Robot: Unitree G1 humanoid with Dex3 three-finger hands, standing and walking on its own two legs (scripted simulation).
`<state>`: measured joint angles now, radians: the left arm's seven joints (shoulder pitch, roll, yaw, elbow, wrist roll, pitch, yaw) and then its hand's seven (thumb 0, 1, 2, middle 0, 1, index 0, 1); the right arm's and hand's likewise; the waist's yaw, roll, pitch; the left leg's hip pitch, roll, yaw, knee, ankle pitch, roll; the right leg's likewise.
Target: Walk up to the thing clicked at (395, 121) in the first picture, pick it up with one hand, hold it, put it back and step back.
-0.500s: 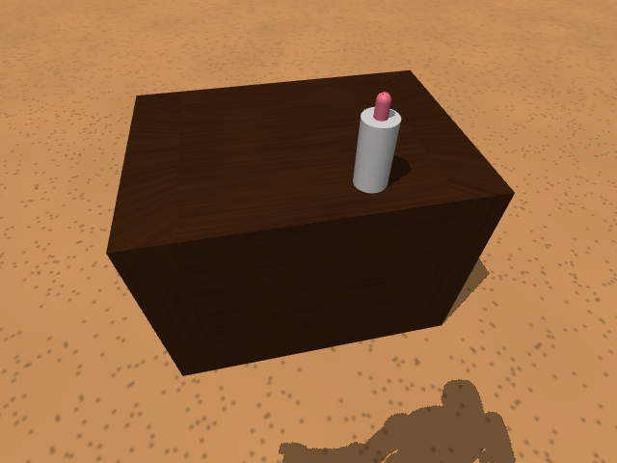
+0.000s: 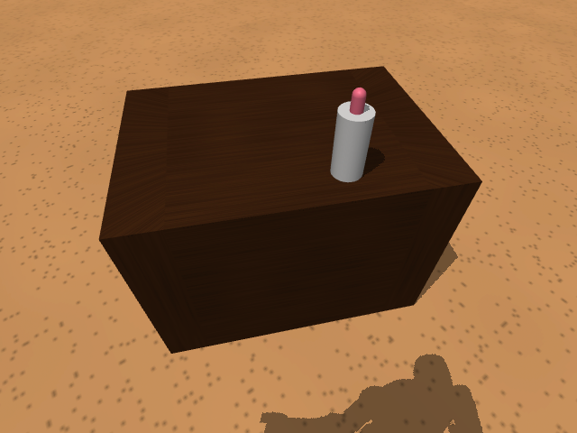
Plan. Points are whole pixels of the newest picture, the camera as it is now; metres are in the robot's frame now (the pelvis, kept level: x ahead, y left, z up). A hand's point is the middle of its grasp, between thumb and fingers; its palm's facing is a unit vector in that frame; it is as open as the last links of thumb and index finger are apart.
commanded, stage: stand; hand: right
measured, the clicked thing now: (352, 134) +0.76 -0.14 -0.02
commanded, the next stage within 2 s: walk up in 0.62 s
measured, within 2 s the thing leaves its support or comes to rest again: neither
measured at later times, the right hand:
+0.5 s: hand out of the picture +0.08 -0.25 -0.16, palm faces -0.04 +0.94 -0.34, open 7.4 cm
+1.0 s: hand out of the picture +0.12 -0.33 -0.17, palm faces -0.10 +0.93 -0.35, open 7.4 cm
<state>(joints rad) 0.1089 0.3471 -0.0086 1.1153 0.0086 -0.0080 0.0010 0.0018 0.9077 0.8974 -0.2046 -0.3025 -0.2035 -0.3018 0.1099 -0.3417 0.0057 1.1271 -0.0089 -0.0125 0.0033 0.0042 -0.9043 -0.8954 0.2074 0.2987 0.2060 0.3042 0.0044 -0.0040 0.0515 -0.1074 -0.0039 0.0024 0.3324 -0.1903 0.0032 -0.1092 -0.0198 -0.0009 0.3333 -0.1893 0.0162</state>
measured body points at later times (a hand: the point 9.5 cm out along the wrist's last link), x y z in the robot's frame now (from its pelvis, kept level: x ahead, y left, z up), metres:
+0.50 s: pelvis +0.00 +0.00 +0.00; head +0.01 +0.00 +0.45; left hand +0.07 +0.30 -0.13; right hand +0.08 -0.30 -0.13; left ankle +0.00 +0.12 -0.75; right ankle +0.00 -0.13 -0.75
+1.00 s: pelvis +0.07 -0.06 -0.01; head +0.08 -0.08 +0.44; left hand +0.09 +0.27 -0.11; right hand +0.12 -0.38 -0.15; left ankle +0.02 +0.08 -0.69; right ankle +0.08 -0.17 -0.75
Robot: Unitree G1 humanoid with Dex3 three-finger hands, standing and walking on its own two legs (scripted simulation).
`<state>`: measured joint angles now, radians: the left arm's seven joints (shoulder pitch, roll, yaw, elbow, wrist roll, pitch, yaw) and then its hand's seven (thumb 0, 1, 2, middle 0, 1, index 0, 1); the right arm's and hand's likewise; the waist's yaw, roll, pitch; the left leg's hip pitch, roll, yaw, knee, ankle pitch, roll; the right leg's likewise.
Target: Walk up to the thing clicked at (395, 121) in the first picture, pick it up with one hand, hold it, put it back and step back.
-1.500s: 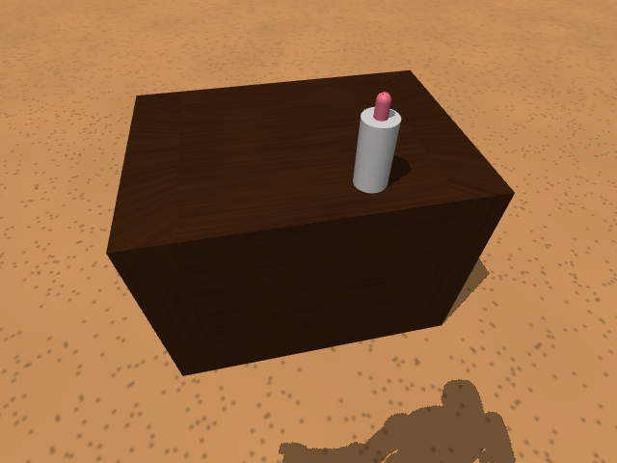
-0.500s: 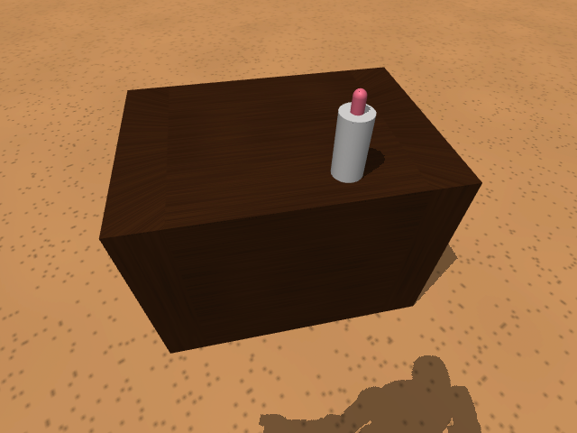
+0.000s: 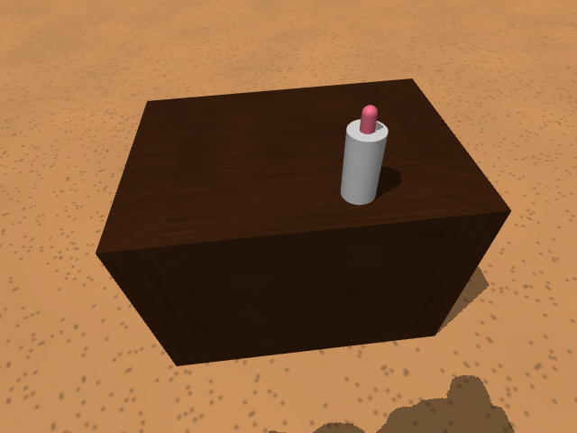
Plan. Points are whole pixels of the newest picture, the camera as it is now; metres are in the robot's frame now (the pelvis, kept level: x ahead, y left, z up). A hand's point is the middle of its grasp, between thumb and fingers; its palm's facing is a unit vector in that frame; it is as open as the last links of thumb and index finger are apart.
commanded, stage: walk up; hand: right
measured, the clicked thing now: (363, 154) +0.68 -0.13 +0.00
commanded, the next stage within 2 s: none
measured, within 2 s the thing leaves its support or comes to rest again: neither
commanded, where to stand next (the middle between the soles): +0.25 +0.03 m, yaw +6 degrees
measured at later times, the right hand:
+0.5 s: hand (441, 347) +0.30 -0.23 -0.12, palm faces -0.10 +0.92 -0.37, open 7.3 cm
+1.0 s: hand (448, 351) +0.32 -0.26 -0.18, palm faces -0.21 +0.92 -0.34, open 7.3 cm
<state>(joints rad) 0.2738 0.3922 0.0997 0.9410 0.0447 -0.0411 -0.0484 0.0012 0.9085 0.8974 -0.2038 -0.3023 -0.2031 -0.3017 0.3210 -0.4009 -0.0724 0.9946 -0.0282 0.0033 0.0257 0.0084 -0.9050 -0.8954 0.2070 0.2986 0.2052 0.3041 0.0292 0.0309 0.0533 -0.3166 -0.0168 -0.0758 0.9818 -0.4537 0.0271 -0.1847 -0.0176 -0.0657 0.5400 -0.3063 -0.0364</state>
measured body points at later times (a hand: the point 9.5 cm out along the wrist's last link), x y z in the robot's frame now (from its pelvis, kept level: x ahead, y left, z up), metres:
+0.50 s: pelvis +0.17 +0.01 +0.00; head +0.19 +0.04 +0.44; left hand +0.19 +0.33 -0.13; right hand +0.30 -0.28 -0.10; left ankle +0.20 +0.13 -0.73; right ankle +0.14 -0.14 -0.66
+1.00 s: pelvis +0.20 -0.01 -0.02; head +0.25 -0.03 +0.43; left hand +0.24 +0.33 -0.10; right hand +0.33 -0.31 -0.16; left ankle +0.15 +0.15 -0.70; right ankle +0.30 -0.14 -0.73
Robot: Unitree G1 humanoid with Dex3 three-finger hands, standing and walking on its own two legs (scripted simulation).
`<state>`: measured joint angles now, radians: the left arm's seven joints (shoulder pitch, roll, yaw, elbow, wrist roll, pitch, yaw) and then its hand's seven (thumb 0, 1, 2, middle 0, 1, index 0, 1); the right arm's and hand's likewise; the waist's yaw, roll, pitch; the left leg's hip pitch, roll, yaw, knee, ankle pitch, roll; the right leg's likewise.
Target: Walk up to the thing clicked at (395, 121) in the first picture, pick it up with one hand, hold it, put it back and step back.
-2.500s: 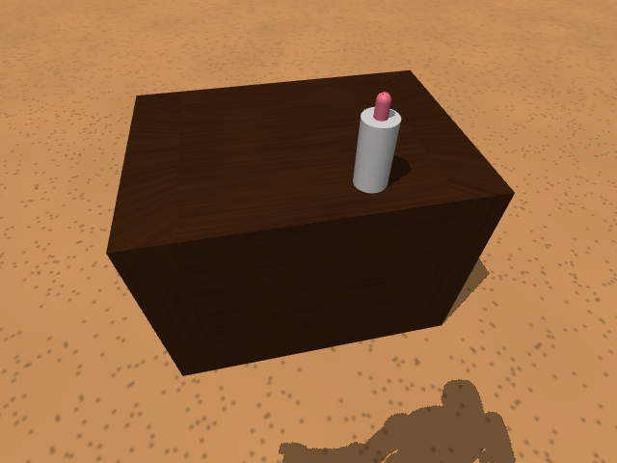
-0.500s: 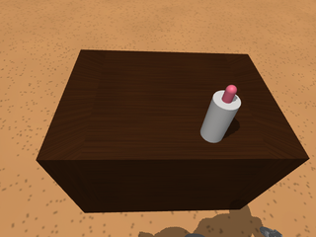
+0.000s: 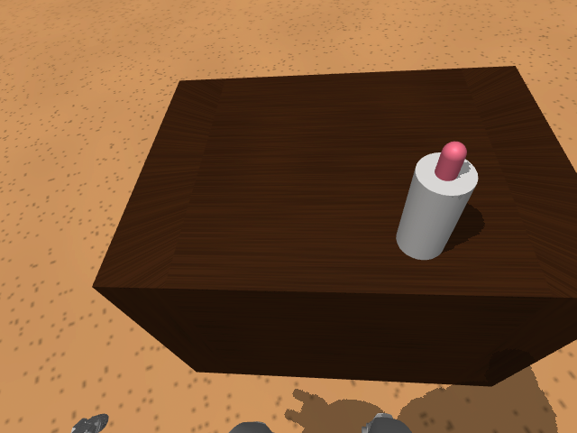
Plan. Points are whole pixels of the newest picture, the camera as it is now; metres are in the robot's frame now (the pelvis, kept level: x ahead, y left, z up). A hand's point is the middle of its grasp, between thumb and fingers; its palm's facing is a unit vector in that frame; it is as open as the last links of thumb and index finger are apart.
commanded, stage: walk up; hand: right
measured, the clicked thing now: (435, 200) +0.46 -0.20 +0.02
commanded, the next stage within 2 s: stand in 1.66 s
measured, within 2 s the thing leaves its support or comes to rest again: neither
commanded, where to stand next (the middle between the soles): +0.05 +0.03 m, yaw -4 degrees
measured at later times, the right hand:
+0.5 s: hand out of the picture +0.09 -0.24 -0.14, palm faces -0.02 +0.93 -0.37, open 7.4 cm
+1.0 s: hand out of the picture +0.03 -0.23 -0.13, palm faces +0.03 +0.94 -0.35, open 7.4 cm
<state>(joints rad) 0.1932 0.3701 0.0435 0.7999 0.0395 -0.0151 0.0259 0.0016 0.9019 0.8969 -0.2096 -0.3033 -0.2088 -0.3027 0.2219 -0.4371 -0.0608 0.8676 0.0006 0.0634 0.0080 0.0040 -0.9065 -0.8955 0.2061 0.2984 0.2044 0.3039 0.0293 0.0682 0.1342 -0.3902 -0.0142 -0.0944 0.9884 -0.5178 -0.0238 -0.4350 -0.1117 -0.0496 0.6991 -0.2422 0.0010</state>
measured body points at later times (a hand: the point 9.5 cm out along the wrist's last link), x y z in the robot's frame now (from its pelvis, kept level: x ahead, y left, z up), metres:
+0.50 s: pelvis -0.02 +0.02 +0.01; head +0.01 +0.02 +0.46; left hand +0.04 +0.33 -0.12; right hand +0.09 -0.29 -0.11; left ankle -0.01 +0.15 -0.72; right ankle -0.02 -0.11 -0.72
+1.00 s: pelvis -0.02 +0.03 +0.03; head -0.02 +0.03 +0.48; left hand +0.07 +0.33 -0.10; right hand +0.03 -0.28 -0.10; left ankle -0.01 +0.15 -0.72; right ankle -0.02 -0.11 -0.72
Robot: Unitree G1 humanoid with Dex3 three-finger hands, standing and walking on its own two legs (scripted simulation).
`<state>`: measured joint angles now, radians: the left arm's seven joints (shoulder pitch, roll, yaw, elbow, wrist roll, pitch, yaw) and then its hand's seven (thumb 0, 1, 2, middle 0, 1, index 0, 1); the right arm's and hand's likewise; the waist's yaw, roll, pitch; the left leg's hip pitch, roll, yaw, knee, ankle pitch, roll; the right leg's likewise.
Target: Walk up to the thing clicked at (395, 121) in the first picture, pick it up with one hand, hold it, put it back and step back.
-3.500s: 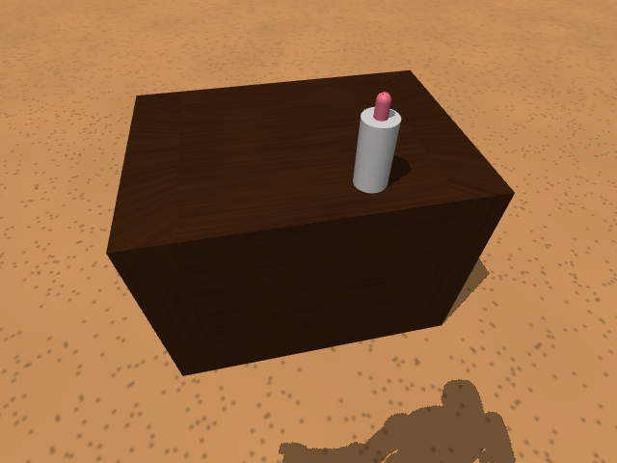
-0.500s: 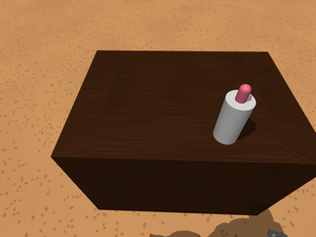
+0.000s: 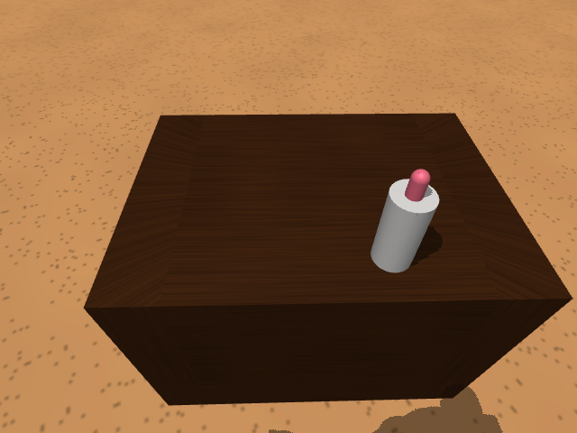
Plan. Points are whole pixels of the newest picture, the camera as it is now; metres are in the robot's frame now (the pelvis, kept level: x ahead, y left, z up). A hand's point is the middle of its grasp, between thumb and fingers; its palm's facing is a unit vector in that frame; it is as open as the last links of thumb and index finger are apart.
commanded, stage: walk up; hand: right
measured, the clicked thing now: (404, 219) +0.49 -0.21 -0.01
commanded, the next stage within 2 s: stand in 0.66 s
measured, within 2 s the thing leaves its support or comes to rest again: neither
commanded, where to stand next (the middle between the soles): +0.08 +0.01 m, yaw +0 degrees
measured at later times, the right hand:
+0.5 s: hand out of the picture +0.10 -0.25 -0.15, palm faces +0.03 +0.94 -0.33, open 7.4 cm
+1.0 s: hand out of the picture +0.07 -0.25 -0.15, palm faces +0.01 +0.94 -0.34, open 7.4 cm
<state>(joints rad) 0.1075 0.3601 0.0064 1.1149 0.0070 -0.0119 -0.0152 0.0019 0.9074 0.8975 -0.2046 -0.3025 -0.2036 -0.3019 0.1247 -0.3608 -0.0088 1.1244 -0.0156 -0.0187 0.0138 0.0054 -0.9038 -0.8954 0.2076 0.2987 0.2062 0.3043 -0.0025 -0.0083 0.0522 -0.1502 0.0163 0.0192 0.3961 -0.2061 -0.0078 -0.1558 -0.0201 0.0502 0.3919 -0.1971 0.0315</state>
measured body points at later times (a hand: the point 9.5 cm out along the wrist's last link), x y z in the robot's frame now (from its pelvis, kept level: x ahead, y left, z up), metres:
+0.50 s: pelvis +0.01 +0.00 +0.00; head +0.01 +0.00 +0.45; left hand +0.11 +0.30 -0.13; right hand +0.09 -0.30 -0.13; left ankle +0.01 +0.12 -0.74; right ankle +0.01 -0.14 -0.74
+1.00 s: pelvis +0.00 +0.00 +0.00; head +0.01 +0.01 +0.45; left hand +0.09 +0.30 -0.13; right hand +0.07 -0.30 -0.13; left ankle +0.01 +0.12 -0.74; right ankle +0.01 -0.14 -0.74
